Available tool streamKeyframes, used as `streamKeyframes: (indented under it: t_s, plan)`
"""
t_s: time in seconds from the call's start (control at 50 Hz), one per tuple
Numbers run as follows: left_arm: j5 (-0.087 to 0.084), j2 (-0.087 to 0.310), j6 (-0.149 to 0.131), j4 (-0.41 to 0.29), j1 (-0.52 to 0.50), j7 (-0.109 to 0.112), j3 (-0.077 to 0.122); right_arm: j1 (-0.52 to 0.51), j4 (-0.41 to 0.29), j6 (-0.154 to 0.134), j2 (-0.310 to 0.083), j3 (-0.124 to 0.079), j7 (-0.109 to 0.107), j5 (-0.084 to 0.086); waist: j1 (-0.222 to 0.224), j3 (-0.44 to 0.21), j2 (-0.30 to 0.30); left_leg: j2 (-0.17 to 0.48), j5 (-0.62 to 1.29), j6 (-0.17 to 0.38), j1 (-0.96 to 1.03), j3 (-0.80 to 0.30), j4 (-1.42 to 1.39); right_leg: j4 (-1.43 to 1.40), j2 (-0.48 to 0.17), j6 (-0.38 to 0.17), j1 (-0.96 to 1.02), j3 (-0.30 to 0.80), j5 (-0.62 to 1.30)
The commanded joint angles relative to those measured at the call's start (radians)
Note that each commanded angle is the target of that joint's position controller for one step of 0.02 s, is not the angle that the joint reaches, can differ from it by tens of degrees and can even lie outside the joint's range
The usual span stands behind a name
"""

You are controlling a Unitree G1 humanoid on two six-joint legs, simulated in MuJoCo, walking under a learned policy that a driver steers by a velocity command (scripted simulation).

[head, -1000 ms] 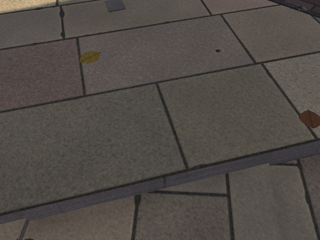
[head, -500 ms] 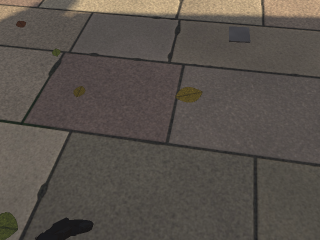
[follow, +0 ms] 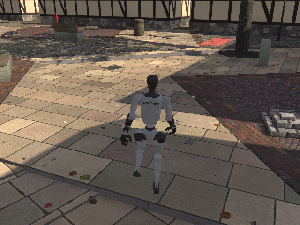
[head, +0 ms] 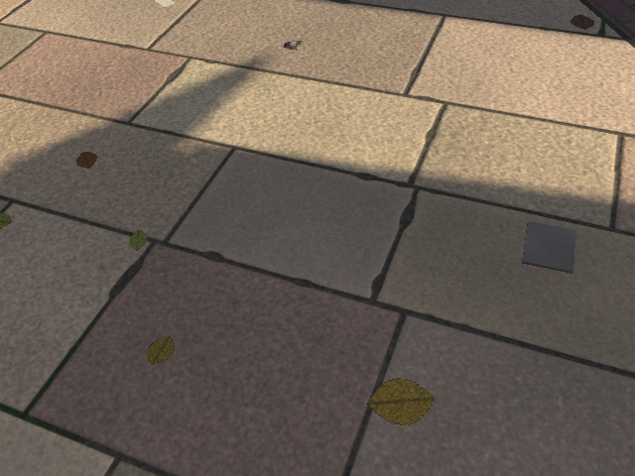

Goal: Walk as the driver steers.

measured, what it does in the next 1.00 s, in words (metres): walks ahead, turning left: left foot, then right foot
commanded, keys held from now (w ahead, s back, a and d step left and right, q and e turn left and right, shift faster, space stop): w+q+shift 1.00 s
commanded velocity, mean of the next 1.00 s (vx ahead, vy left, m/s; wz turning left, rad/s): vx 1.00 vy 0.00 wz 0.83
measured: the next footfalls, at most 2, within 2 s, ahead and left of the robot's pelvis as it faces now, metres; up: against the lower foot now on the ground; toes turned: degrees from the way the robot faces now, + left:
left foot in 0.24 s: +0.37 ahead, -0.02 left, +0.00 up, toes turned +7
right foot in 0.60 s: +0.80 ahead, -0.17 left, +0.00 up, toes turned +28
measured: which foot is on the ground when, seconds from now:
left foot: up 0.00-0.22, down 0.24-0.60, up 0.62-1.00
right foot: down 0.00-0.24, up 0.26-0.58, down 0.60-1.00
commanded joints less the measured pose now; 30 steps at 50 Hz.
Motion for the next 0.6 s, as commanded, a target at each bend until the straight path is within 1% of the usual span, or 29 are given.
streamKeyframes:
  t_s: [0.02,0.04,0.06,0.08,0.1,0.12,0.14,0.16,0.18,0.2,0.22,0.24,0.26,0.28,0.3,0.32,0.34,0.36,0.38,0.4,0.42,0.44,0.46,0.48,0.52,0.54,0.56,0.58,0.6]
  plan:
    - [-0.005,-0.005,-0.057,-0.079,-0.110,-0.005,-0.016,-0.037,-0.109,0.003,-0.026,0.031,0.005,0.020,-0.043,0.172,-0.117,0.025,0.129,-0.011,0.084,0.055,-0.421,-0.605,-0.124,0.040,-0.184,0.139,0.599]
    - [-0.011,0.006,-0.062,-0.070,-0.079,0.006,-0.015,-0.067,-0.110,-0.002,-0.042,0.029,0.015,0.018,-0.025,0.160,-0.108,0.019,0.205,-0.028,0.144,0.120,-0.578,-0.621,-0.107,0.043,-0.126,0.078,0.775]
    - [-0.019,0.038,-0.064,-0.076,-0.065,0.014,-0.009,-0.072,-0.089,0.002,-0.029,0.035,0.031,0.023,-0.012,0.091,-0.071,0.004,0.331,-0.031,0.266,0.187,-0.682,-0.676,-0.085,0.054,-0.075,0.006,0.848]
    - [-0.025,0.066,-0.077,-0.078,-0.017,0.019,-0.005,-0.093,-0.095,-0.005,-0.001,0.046,0.049,0.022,0.000,0.074,-0.063,0.015,0.428,-0.019,0.339,0.218,-0.816,-0.686,-0.111,0.078,-0.011,-0.012,1.003]
    - [-0.027,0.103,-0.087,-0.075,0.028,0.025,0.002,-0.118,-0.093,-0.009,0.002,0.051,0.061,0.026,0.012,0.052,-0.068,0.009,0.494,-0.001,0.387,0.240,-0.921,-0.696,-0.152,0.094,0.090,-0.014,1.143]
    - [-0.029,0.133,-0.091,-0.072,0.061,0.032,0.010,-0.141,-0.084,-0.007,-0.010,0.047,0.065,0.024,0.025,0.042,-0.078,-0.003,0.539,0.011,0.412,0.251,-0.983,-0.695,-0.171,0.107,0.187,-0.032,1.220]
    - [-0.019,0.164,-0.089,-0.079,0.074,0.043,0.018,-0.132,-0.061,0.002,-0.046,0.036,0.062,0.022,0.021,0.015,-0.108,-0.029,0.518,0.018,0.418,0.270,-1.023,-0.669,-0.187,0.120,0.305,-0.044,1.317]
    - [-0.006,0.171,-0.080,-0.075,0.098,0.059,0.019,-0.104,-0.043,0.010,-0.083,0.025,0.058,0.016,0.008,0.005,-0.135,-0.058,0.484,0.028,0.424,0.296,-1.051,-0.585,-0.202,0.138,0.406,-0.065,1.483]
    - [0.006,0.183,-0.065,-0.073,0.109,0.076,0.022,-0.044,-0.019,0.017,-0.116,0.013,0.051,0.010,-0.025,-0.021,-0.148,-0.082,0.441,0.039,0.470,0.305,-1.075,-0.443,-0.215,0.160,0.468,-0.083,1.611]
    - [0.019,0.199,-0.047,-0.082,0.086,0.094,0.026,0.081,0.019,0.022,-0.147,-0.003,0.047,0.011,-0.092,-0.059,-0.153,-0.089,0.392,0.062,0.592,0.291,-1.091,-0.236,-0.227,0.175,0.450,-0.091,1.697]
    - [0.025,0.227,-0.031,-0.111,0.002,0.106,0.038,0.279,0.076,0.027,-0.184,-0.026,0.041,0.020,-0.201,-0.101,-0.139,-0.034,0.391,0.121,0.779,0.214,-1.149,0.074,-0.224,0.188,0.336,-0.093,1.685]
    - [0.008,0.244,-0.019,-0.158,-0.139,0.103,0.052,0.424,0.129,0.025,-0.210,-0.051,0.027,0.029,-0.306,-0.091,0.027,0.057,0.499,0.215,0.963,0.107,-1.324,0.602,-0.078,0.185,0.102,-0.127,0.948]
    - [0.028,0.147,-0.036,-0.238,-0.257,0.089,0.027,0.397,0.147,0.033,-0.219,-0.062,0.012,0.045,-0.227,-0.055,0.136,0.125,0.546,0.215,1.144,-0.025,-1.102,0.875,0.020,0.152,-0.323,-0.076,0.041]
    - [0.010,0.049,-0.033,-0.315,-0.089,0.079,-0.010,0.313,0.096,0.017,-0.259,-0.052,0.009,0.026,-0.028,-0.117,0.068,0.283,0.679,0.348,1.268,-0.301,-1.050,0.934,-0.059,0.157,-0.550,0.077,-0.075]
    - [0.006,0.122,-0.039,-0.334,-0.067,0.071,-0.013,0.293,0.060,0.015,-0.233,-0.062,-0.011,0.015,-0.066,-0.201,-0.018,0.391,0.237,0.444,1.310,-0.580,-1.228,0.879,-0.091,0.157,-0.633,0.218,-0.051]
    - [0.020,0.158,-0.048,-0.322,-0.107,0.059,-0.015,0.243,0.062,0.013,-0.182,-0.056,-0.026,0.009,-0.020,-0.020,-0.117,0.354,0.059,0.395,1.087,-0.604,-1.386,0.720,-0.127,0.132,-0.642,0.211,0.004]
    - [0.045,0.172,-0.036,-0.324,-0.151,0.048,-0.009,0.187,0.061,0.004,-0.177,-0.051,-0.030,0.008,0.036,0.079,-0.141,0.285,0.059,0.338,0.919,-0.539,-1.426,0.603,-0.146,0.125,-0.583,0.182,0.008]
    - [0.066,0.166,-0.019,-0.319,-0.149,0.040,-0.016,0.185,0.061,-0.005,-0.184,-0.044,-0.029,0.011,0.070,0.129,-0.148,0.244,0.096,0.313,0.791,-0.497,-1.440,0.528,-0.152,0.135,-0.530,0.153,-0.007]
    - [0.068,0.172,-0.003,-0.340,-0.174,0.034,-0.018,0.184,0.058,-0.018,-0.190,-0.041,-0.027,0.017,0.094,0.178,-0.142,0.224,0.112,0.297,0.626,-0.468,-1.468,0.395,-0.180,0.151,-0.450,0.143,-0.020]
    - [0.063,0.164,0.003,-0.367,-0.241,0.026,-0.025,0.167,0.055,-0.026,-0.196,-0.039,-0.023,0.017,0.092,0.211,-0.136,0.176,0.126,0.277,0.481,-0.414,-1.504,0.277,-0.191,0.165,-0.359,0.109,0.038]
    - [0.052,0.140,0.002,-0.391,-0.295,0.013,-0.036,0.148,0.050,-0.032,-0.210,-0.044,-0.021,0.018,0.087,0.209,-0.109,0.128,0.172,0.251,0.366,-0.359,-1.517,0.156,-0.190,0.170,-0.236,0.079,0.151]
    - [0.037,0.110,0.000,-0.401,-0.327,0.000,-0.049,0.133,0.049,-0.034,-0.217,-0.050,-0.016,0.020,0.075,0.191,-0.078,0.076,0.198,0.212,0.272,-0.293,-1.521,0.026,-0.181,0.166,-0.081,0.054,0.285]
    - [0.016,0.090,-0.002,-0.400,-0.340,-0.007,-0.055,0.149,0.057,-0.036,-0.224,-0.056,-0.007,0.028,0.052,0.160,-0.047,0.061,0.246,0.183,0.224,-0.274,-1.524,-0.036,-0.158,0.159,0.057,0.033,0.434]
    - [0.002,0.097,-0.003,-0.394,-0.342,-0.006,-0.051,0.179,0.068,-0.036,-0.235,-0.061,0.003,0.032,0.033,0.133,-0.025,0.069,0.290,0.163,0.258,-0.282,-1.508,-0.074,-0.142,0.152,0.111,0.029,0.510]
    - [-0.002,0.129,-0.004,-0.391,-0.352,0.005,-0.041,0.233,0.080,-0.029,-0.248,-0.070,0.007,0.034,0.004,0.098,-0.009,0.088,0.378,0.128,0.434,-0.303,-1.417,-0.174,-0.122,0.141,0.101,0.038,0.495]
    - [0.002,0.153,-0.008,-0.381,-0.320,0.015,-0.031,0.254,0.085,-0.027,-0.258,-0.074,0.006,0.034,0.017,0.061,-0.017,0.091,0.488,0.106,0.511,-0.308,-1.321,-0.218,-0.095,0.133,0.142,0.036,0.437]
    - [0.006,0.189,-0.012,-0.351,-0.212,0.028,-0.012,0.255,0.090,-0.025,-0.276,-0.078,0.008,0.031,0.082,-0.019,-0.049,0.070,0.597,0.074,0.547,-0.276,-1.137,-0.249,-0.066,0.123,0.269,0.025,0.363]
    - [0.016,0.236,-0.017,-0.314,-0.029,0.044,0.012,0.224,0.085,-0.030,-0.285,-0.078,0.012,0.030,0.193,-0.124,-0.066,0.037,0.594,0.041,0.459,-0.240,-0.877,-0.210,-0.105,0.108,0.495,0.043,0.293]
    - [0.046,0.327,-0.021,-0.285,0.196,0.066,0.043,0.171,0.045,-0.042,-0.175,-0.049,0.007,0.028,0.283,-0.263,-0.200,-0.025,0.200,0.023,0.296,-0.158,-0.501,-0.246,-0.336,0.080,0.714,0.281,-0.063]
